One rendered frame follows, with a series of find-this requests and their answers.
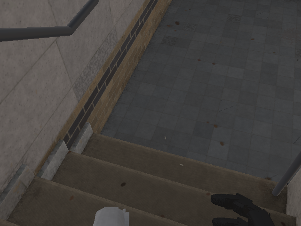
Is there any right robot hand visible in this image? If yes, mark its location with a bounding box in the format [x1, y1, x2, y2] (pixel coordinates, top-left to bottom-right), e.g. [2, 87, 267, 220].
[211, 193, 275, 226]

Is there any left robot thigh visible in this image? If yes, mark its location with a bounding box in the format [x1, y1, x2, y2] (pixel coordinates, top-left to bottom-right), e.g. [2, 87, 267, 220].
[93, 206, 130, 226]

